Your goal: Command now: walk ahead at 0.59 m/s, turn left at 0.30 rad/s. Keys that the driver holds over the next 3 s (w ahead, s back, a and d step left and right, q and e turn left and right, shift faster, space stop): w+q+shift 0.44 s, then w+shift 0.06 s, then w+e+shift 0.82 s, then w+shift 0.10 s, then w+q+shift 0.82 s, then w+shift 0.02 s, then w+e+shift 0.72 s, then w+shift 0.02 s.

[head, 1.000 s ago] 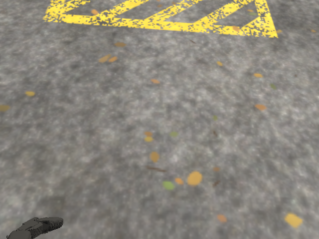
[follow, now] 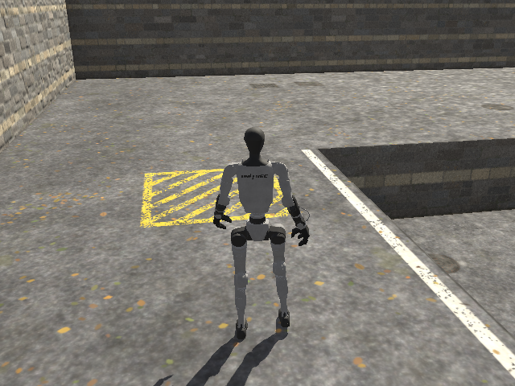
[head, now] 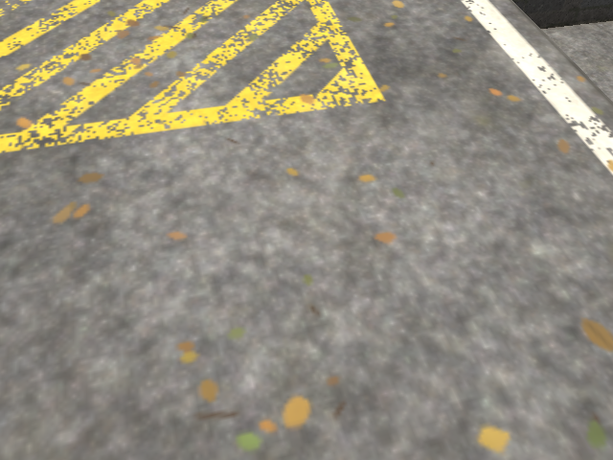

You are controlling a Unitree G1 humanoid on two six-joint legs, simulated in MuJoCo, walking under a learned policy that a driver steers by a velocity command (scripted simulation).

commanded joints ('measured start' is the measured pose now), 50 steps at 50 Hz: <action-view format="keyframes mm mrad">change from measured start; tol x32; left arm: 1 -114 89 17 -96 -17 -65 -15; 6 369 245 72 12 11 -74 13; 46 -18 55 -10 -47 -26 -53 -56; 50 400 207 64 15 -43 4 -51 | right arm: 1 -25 -220 -57 -60 16 -19 3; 50 -155 -266 -58 -51 -36 -33 -63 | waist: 1 31 161 87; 27 -245 -99 -103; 28 -27 290 -163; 32 -1 -52 11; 50 327 178 -60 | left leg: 1 -39 216 -328 -139 -214 190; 4 -279 153 -305 -1 -172 125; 7 -876 47 -104 782 -273 -9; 13 -875 163 -101 1022 39 -37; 26 -67 -85 139 466 56 165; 28 616 197 -404 323 -84 264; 30 486 328 -727 -13 -414 264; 34 -50 234 -297 -93 -150 149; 44 8 106 230 -210 567 -63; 50 147 207 232 426 1561 -87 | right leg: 1 9 51 -45 -197 -33 -19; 6 917 -317 352 -352 -141 -170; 8 749 -368 474 -439 -404 -238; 20 351 -180 -261 -628 319 -123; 26 467 -271 -270 -62 1472 -156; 27 245 -218 -264 243 1241 -137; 28 -208 -17 -202 724 -197 -106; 44 -280 -35 -97 145 546 -112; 50 253 118 -222 87 292 -220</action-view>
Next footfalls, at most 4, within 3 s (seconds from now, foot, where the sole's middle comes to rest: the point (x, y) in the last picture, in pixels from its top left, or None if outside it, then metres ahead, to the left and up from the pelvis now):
0.10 right None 0.07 -0.17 -0.79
0.54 left None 0.43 0.19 -0.79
1.02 right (189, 316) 0.88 0.23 -0.79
1.42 left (125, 210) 1.26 0.43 -0.79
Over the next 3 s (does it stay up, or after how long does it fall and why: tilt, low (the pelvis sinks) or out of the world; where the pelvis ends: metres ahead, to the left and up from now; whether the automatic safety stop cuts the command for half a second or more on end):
stays up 2.39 0.50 -0.01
